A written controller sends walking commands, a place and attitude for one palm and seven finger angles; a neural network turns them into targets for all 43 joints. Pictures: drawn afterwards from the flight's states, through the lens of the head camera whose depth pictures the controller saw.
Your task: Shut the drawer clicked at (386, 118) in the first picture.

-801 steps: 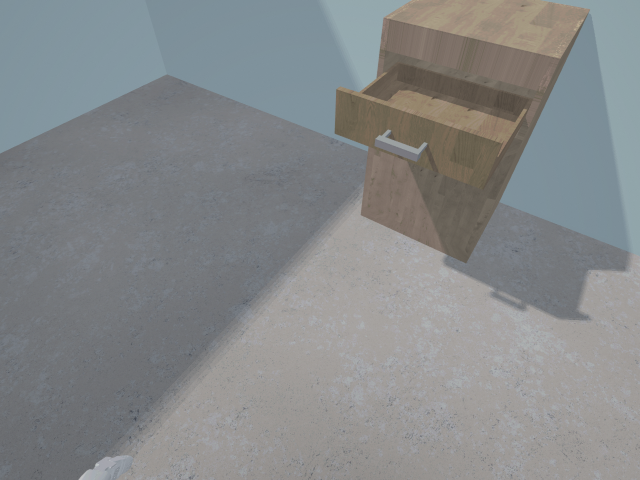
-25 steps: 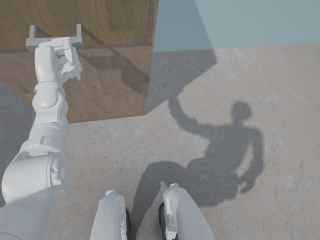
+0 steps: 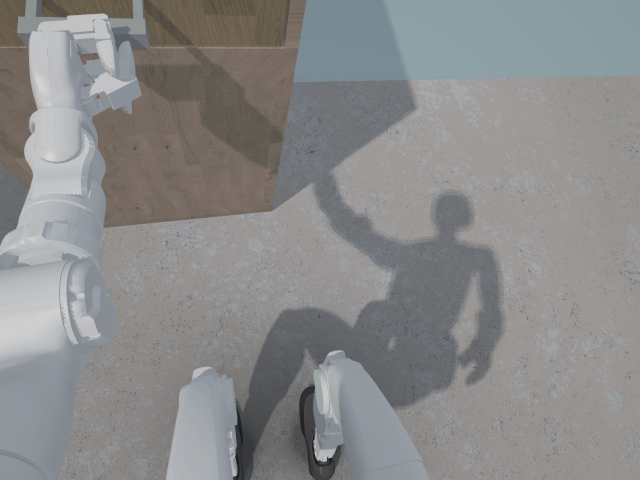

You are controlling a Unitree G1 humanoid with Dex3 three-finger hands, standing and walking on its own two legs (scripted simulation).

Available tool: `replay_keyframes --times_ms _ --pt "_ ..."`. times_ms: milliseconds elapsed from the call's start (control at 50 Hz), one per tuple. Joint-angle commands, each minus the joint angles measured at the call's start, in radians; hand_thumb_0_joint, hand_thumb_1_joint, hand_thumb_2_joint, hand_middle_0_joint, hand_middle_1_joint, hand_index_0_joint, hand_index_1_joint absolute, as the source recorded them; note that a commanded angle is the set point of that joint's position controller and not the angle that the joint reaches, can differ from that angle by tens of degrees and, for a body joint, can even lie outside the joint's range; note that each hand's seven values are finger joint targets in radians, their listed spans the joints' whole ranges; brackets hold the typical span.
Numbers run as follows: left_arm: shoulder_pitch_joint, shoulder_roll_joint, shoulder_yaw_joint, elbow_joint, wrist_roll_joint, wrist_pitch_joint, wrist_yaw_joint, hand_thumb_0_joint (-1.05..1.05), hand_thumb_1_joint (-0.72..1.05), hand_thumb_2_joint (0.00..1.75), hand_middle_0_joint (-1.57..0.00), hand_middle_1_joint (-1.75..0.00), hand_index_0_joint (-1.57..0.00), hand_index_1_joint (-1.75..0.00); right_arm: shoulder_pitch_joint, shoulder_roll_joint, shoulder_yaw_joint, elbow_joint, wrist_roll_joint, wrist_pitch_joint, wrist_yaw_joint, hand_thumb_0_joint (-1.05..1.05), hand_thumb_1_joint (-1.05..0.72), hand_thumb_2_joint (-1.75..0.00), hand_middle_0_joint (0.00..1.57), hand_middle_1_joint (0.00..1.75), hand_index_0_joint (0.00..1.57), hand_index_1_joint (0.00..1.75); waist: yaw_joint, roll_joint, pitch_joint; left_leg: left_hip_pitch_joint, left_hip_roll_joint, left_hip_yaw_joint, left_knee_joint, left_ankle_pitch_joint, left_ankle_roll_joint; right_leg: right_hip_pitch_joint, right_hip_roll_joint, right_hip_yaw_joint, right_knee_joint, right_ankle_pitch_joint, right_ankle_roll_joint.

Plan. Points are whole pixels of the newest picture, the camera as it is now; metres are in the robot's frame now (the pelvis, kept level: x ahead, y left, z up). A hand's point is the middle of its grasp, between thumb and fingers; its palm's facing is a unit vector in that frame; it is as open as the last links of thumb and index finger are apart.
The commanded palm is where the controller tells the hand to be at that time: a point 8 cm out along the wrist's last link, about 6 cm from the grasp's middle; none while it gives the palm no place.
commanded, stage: pull the fist back off the drawer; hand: left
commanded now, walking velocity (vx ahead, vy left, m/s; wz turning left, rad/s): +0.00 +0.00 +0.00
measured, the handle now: (87, 18) +0.64 +0.19 +0.05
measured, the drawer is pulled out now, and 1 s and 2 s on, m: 0.00 0.00 0.00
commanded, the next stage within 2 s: draw the hand back to the body in 0.80 s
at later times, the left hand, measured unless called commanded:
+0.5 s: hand (125, 75) +0.57 +0.15 +0.05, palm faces +0.06 -1.00 -0.05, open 3.0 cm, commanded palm +0.56 +0.17 +0.06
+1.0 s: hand (127, 75) +0.55 +0.15 +0.06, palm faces +0.09 -1.00 -0.04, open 3.1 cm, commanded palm +0.50 +0.19 +0.08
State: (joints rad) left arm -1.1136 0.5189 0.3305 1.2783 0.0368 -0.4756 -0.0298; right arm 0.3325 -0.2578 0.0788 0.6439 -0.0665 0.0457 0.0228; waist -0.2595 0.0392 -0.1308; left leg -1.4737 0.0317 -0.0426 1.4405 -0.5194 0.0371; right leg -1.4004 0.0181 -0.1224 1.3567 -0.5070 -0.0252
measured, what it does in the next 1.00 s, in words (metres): stands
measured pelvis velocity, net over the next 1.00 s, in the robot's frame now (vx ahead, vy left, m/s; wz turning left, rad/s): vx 0.04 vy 0.00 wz -0.01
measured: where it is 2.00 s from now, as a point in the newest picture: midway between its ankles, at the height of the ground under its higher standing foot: (275, 457)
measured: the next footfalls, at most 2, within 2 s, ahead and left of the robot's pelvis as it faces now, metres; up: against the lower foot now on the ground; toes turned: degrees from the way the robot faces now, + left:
none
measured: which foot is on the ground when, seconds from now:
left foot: down 0.00-1.00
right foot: down 0.00-1.00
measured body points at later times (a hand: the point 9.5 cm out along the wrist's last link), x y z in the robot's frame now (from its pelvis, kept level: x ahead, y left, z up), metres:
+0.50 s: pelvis -0.01 +0.01 +0.00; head +0.18 +0.05 +0.40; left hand +0.56 +0.21 +0.05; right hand -0.03 -0.25 -0.10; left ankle +0.06 +0.10 -0.58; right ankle +0.06 -0.11 -0.58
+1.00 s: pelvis +0.04 +0.00 +0.03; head +0.21 +0.02 +0.44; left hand +0.54 +0.20 +0.07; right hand +0.07 -0.26 -0.09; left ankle +0.06 +0.10 -0.58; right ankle +0.06 -0.11 -0.58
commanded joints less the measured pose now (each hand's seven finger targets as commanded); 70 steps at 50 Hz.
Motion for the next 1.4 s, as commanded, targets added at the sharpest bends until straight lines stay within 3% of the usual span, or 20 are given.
replay_keyframes --times_ms 0,100,220,300,340,380,460,560,680,820,880,940,980,1000,1060,1140,1180,1240,1280,1380 --pt "-0.748 0.208 -0.023 -0.297 -0.012 -0.055 0.043 0.00 0.90 0.90 -1.40 -1.60 -1.40 -1.60 0.208 -0.211 -0.068 -0.015 0.003 -0.028 -0.019 0.00 -0.90 -0.90 0.20 0.30 0.20 0.30 -0.111 0.281 -0.566 0.550 0.002 -0.115 -0.203 0.031 0.003 0.093 0.032 0.078 -0.190 0.013 -0.003" --pt "-0.766 0.204 -0.033 -0.269 -0.015 -0.037 0.054 0.00 0.90 0.90 -1.40 -1.60 -1.40 -1.60 0.210 -0.219 -0.062 -0.003 0.003 -0.057 -0.025 0.00 -0.90 -0.90 0.20 0.30 0.20 0.30 -0.127 0.284 -0.548 0.557 0.008 -0.140 -0.226 -0.044 0.000 0.048 0.029 0.071 -0.190 -0.011 -0.003" --pt "-0.751 0.213 -0.018 -0.250 -0.010 -0.024 0.054 0.00 0.90 0.90 -1.40 -1.60 -1.40 -1.60 0.221 -0.227 -0.062 -0.005 -0.002 -0.066 -0.020 0.00 -0.90 -0.90 0.20 0.30 0.20 0.30 -0.112 0.277 -0.562 0.551 0.010 -0.154 -0.228 -0.058 -0.003 0.050 0.026 0.066 -0.181 -0.014 -0.006" --pt "-0.733 0.166 -0.036 -0.233 -0.015 -0.016 0.055 0.00 0.90 0.90 -1.40 -1.60 -1.40 -1.60 0.221 -0.227 -0.065 -0.006 -0.004 -0.066 -0.011 0.00 -0.90 -0.90 0.20 0.30 0.20 0.30 -0.112 0.271 -0.520 0.535 0.011 -0.161 -0.235 -0.093 -0.004 0.028 0.022 0.063 -0.181 -0.024 -0.005" --pt "-0.725 0.207 -0.003 -0.249 -0.014 -0.017 0.058 0.00 0.90 0.90 -1.40 -1.60 -1.40 -1.60 0.229 -0.228 -0.066 -0.008 -0.005 -0.064 -0.011 0.00 -0.90 -0.90 0.20 0.30 0.20 0.30 -0.097 0.255 -0.543 0.523 0.009 -0.151 -0.228 -0.065 -0.002 0.064 0.023 0.066 -0.181 -0.015 -0.006" --pt "-0.711 0.173 -0.023 -0.264 -0.009 -0.022 0.053 0.00 0.90 0.90 -1.40 -1.60 -1.40 -1.60 0.229 -0.225 -0.069 -0.013 -0.007 -0.061 -0.004 0.00 -0.90 -0.90 0.20 0.30 0.20 0.30 -0.085 0.297 -0.574 0.574 0.012 -0.166 -0.232 -0.032 -0.010 0.047 0.021 0.057 -0.167 0.005 -0.009" --pt "-0.633 0.153 -0.007 -0.263 -0.024 -0.020 0.046 0.00 0.90 0.90 -1.40 -1.60 -1.40 -1.60 0.231 -0.221 -0.076 -0.016 -0.006 -0.050 0.005 0.00 -0.90 -0.90 0.20 0.30 0.20 0.30 -0.064 0.249 -0.564 0.569 0.009 -0.153 -0.229 0.014 -0.008 0.086 0.023 0.059 -0.176 0.023 -0.009" --pt "-0.495 0.151 0.029 -0.360 -0.045 -0.040 0.034 0.00 0.90 0.90 -1.40 -1.60 -1.40 -1.60 0.221 -0.208 -0.087 -0.039 0.000 -0.027 0.016 0.00 -0.90 -0.90 0.20 0.30 0.20 0.30 -0.002 0.250 -0.651 0.633 0.007 -0.121 -0.228 0.150 -0.014 0.182 0.026 0.062 -0.183 0.082 -0.013" --pt "-0.307 0.073 0.001 -0.405 -0.053 -0.052 0.035 0.00 0.90 0.90 -1.40 -1.60 -1.40 -1.60 0.194 -0.187 -0.097 -0.059 0.011 0.004 0.029 0.00 -0.90 -0.90 0.20 0.30 0.20 0.30 0.029 0.195 -0.604 0.631 0.006 -0.079 -0.234 0.239 -0.012 0.255 0.030 0.067 -0.209 0.132 -0.008" --pt "-0.207 0.088 0.039 -0.355 -0.058 -0.060 0.040 0.00 0.90 0.90 -1.40 -1.60 -1.40 -1.60 0.187 -0.175 -0.102 -0.066 0.015 0.034 0.027 0.00 -0.90 -0.90 0.20 0.30 0.20 0.30 0.033 0.074 -0.515 0.504 -0.006 -0.026 -0.215 0.277 0.001 0.377 0.030 0.093 -0.225 0.219 0.002" --pt "-0.183 0.059 0.033 -0.389 -0.066 -0.081 0.026 0.00 0.90 0.90 -1.40 -1.60 -1.40 -1.60 0.182 -0.167 -0.108 -0.075 0.016 0.043 0.027 0.00 -0.90 -0.90 0.20 0.30 0.20 0.30 0.044 0.087 -0.570 0.546 -0.011 -0.016 -0.205 0.352 0.000 0.402 0.028 0.098 -0.210 0.303 0.003" --pt "-0.018 0.110 0.078 -0.648 -0.100 -0.088 0.010 0.00 0.90 0.90 -1.40 -1.60 -1.40 -1.60 0.157 -0.164 -0.123 -0.136 0.033 0.057 0.029 0.00 -0.90 -0.90 0.20 0.30 0.20 0.30 0.139 0.160 -0.767 0.723 -0.013 -0.002 -0.261 0.513 -0.015 0.575 0.025 0.107 -0.229 0.461 -0.003" --pt "0.138 0.054 0.039 -0.791 -0.136 -0.057 -0.007 0.00 0.90 0.90 -1.40 -1.60 -1.40 -1.60 0.140 -0.154 -0.130 -0.169 0.053 0.059 0.033 0.00 -0.90 -0.90 0.20 0.30 0.20 0.30 0.165 0.167 -0.833 0.827 -0.015 0.005 -0.299 0.620 -0.020 0.665 0.026 0.106 -0.265 0.563 -0.002" --pt "0.214 0.062 0.041 -0.848 -0.147 -0.033 -0.015 0.00 0.90 0.90 -1.40 -1.60 -1.40 -1.60 0.134 -0.151 -0.131 -0.180 0.062 0.060 0.031 0.00 -0.90 -0.90 0.20 0.30 0.20 0.30 0.179 0.135 -0.819 0.824 -0.015 0.012 -0.322 0.633 -0.019 0.728 0.026 0.108 -0.286 0.607 0.000" --pt "0.379 -0.048 -0.047 -0.991 -0.189 0.038 -0.037 0.00 0.90 0.90 -1.40 -1.60 -1.40 -1.60 0.108 -0.137 -0.133 -0.204 0.092 0.045 0.017 0.00 -0.90 -0.90 0.20 0.30 0.20 0.30 0.163 0.029 -0.707 0.818 -0.018 0.027 -0.390 0.612 -0.003 0.833 0.027 0.105 -0.361 0.672 0.011" --pt "0.531 -0.115 -0.089 -1.006 -0.228 0.093 -0.033 0.00 0.90 0.90 -1.40 -1.60 -1.40 -1.60 0.075 -0.135 -0.130 -0.186 0.109 0.019 -0.010 0.00 -0.90 -0.90 0.20 0.30 0.20 0.30 0.139 -0.067 -0.449 0.778 -0.021 0.042 -0.465 0.474 0.004 0.844 0.024 0.096 -0.451 0.603 0.025" --pt "0.535 -0.152 -0.134 -0.994 -0.222 0.092 -0.038 0.00 0.90 0.90 -1.40 -1.60 -1.40 -1.60 0.057 -0.134 -0.125 -0.173 0.109 0.006 -0.018 0.00 -0.90 -0.90 0.20 0.30 0.20 0.30 0.127 -0.025 -0.350 0.803 -0.021 0.040 -0.490 0.437 0.001 0.791 0.023 0.091 -0.474 0.527 0.022" --pt "0.588 -0.151 -0.151 -1.040 -0.224 0.079 -0.059 0.00 0.90 0.90 -1.40 -1.60 -1.40 -1.60 0.027 -0.132 -0.124 -0.184 0.107 -0.009 -0.022 0.00 -0.90 -0.90 0.20 0.30 0.20 0.30 0.149 0.038 -0.324 0.879 -0.025 0.036 -0.523 0.443 -0.004 0.808 0.021 0.088 -0.501 0.490 0.012" --pt "0.662 -0.121 -0.134 -1.114 -0.230 0.077 -0.082 0.00 0.90 0.90 -1.40 -1.60 -1.40 -1.60 0.007 -0.130 -0.124 -0.203 0.109 -0.019 -0.025 0.00 -0.90 -0.90 0.20 0.30 0.20 0.30 0.182 0.103 -0.370 0.968 -0.025 0.033 -0.543 0.534 -0.007 0.851 0.017 0.086 -0.510 0.534 0.003" --pt "0.784 -0.112 -0.131 -1.235 -0.265 0.115 -0.111 0.00 0.90 0.90 -1.40 -1.60 -1.40 -1.60 -0.067 -0.125 -0.110 -0.253 0.118 -0.049 -0.035 0.00 -0.90 -0.90 0.20 0.30 0.20 0.30 0.203 0.055 -0.302 1.021 -0.017 0.010 -0.618 0.521 -0.009 0.903 0.017 0.067 -0.557 0.496 0.004"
